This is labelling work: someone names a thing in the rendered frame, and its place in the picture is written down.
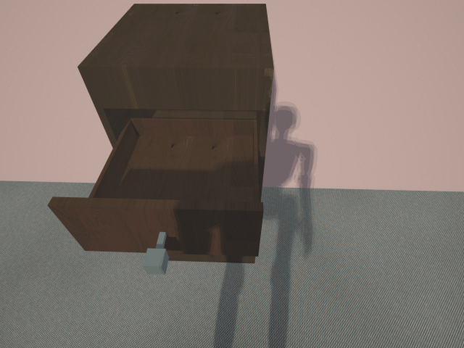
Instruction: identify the drawer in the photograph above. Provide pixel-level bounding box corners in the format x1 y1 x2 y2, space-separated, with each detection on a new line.
47 118 263 257

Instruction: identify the handle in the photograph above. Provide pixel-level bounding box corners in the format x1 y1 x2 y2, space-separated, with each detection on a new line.
143 232 169 275

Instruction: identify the cabinet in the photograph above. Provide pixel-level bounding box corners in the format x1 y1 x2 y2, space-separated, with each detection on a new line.
78 4 274 263

